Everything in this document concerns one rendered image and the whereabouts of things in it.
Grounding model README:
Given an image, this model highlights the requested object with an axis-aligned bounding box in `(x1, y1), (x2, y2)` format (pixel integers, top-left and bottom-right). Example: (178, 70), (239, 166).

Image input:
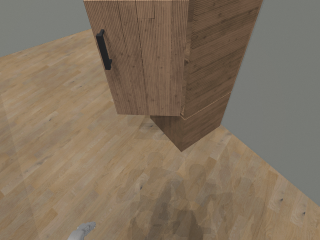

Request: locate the handle
(96, 29), (112, 70)

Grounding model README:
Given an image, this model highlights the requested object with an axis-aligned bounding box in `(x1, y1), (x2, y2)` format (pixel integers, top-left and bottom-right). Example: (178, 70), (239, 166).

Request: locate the left robot hand
(67, 221), (96, 240)

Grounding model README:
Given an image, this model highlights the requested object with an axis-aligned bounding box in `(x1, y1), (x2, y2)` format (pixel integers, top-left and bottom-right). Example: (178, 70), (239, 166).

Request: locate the cupboard door
(83, 0), (190, 117)

